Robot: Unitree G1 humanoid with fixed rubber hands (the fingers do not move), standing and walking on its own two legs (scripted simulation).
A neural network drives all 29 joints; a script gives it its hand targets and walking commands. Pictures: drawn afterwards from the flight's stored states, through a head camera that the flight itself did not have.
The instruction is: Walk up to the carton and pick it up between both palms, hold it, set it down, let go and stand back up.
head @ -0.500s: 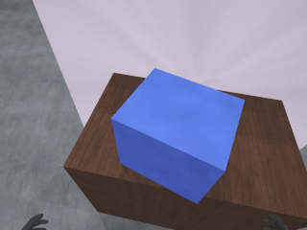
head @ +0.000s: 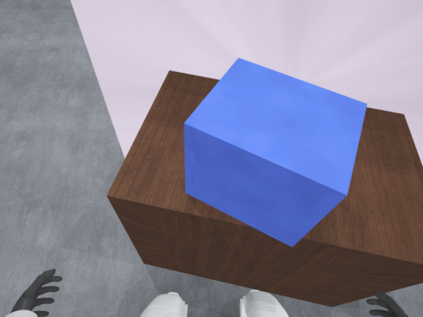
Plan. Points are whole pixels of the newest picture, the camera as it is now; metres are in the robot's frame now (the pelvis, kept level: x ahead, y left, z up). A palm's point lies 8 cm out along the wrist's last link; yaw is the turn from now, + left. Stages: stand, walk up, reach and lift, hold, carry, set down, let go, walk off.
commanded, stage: walk up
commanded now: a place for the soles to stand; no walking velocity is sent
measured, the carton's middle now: (265, 153) +0.43 -0.10 +0.02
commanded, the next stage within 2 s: none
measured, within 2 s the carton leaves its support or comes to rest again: neither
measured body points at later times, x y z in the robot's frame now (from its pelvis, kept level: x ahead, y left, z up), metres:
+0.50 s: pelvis -0.02 +0.00 +0.03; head -0.03 +0.00 +0.48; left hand +0.11 +0.32 -0.06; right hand +0.08 -0.33 -0.06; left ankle +0.06 +0.10 -0.71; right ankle -0.02 -0.13 -0.71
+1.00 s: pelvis +0.00 +0.00 +0.03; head +0.01 +0.00 +0.48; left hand +0.16 +0.30 -0.07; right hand +0.06 -0.35 -0.07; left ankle +0.06 +0.10 -0.71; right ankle -0.02 -0.13 -0.71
